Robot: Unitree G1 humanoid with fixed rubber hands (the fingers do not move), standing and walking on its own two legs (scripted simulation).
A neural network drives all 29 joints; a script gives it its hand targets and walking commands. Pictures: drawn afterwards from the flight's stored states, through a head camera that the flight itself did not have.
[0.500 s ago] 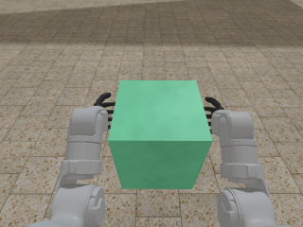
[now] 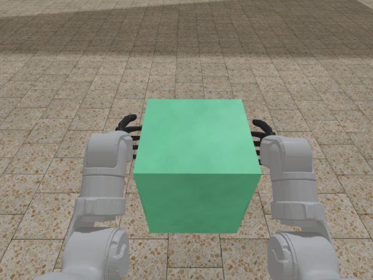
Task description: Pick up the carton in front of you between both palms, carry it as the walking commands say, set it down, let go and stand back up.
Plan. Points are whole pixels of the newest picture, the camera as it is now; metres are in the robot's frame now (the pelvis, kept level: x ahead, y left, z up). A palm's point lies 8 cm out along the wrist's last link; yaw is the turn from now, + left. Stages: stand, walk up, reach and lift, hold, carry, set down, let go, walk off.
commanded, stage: carry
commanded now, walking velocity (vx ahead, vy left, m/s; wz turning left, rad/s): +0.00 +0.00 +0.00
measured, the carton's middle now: (194, 168) +0.34 +0.00 +0.05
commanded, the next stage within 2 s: none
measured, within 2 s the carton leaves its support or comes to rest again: neither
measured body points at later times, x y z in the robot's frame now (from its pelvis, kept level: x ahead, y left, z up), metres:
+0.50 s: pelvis +0.00 +0.00 +0.00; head -0.02 +0.00 +0.45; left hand +0.36 +0.15 +0.12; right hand +0.35 -0.15 +0.12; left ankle +0.05 +0.09 -0.73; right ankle +0.00 -0.11 -0.73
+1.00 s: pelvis +0.12 +0.00 -0.02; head +0.10 +0.00 +0.43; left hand +0.47 +0.15 +0.08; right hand +0.47 -0.15 +0.09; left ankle +0.08 +0.08 -0.74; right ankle +0.01 -0.11 -0.71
